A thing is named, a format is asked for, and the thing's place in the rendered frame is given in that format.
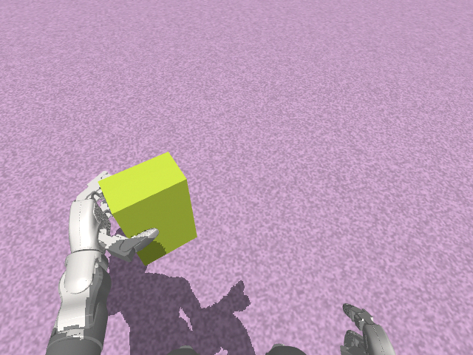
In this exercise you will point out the left robot arm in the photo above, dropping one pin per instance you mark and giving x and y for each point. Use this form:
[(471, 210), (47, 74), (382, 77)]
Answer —
[(80, 326)]

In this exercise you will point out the left robot hand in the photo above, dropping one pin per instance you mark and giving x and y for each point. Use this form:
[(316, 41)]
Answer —
[(89, 226)]

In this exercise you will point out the right robot hand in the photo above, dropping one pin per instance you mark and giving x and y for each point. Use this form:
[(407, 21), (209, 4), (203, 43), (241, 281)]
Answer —
[(374, 340)]

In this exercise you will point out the carton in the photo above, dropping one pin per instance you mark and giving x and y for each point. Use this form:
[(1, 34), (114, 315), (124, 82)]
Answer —
[(152, 194)]

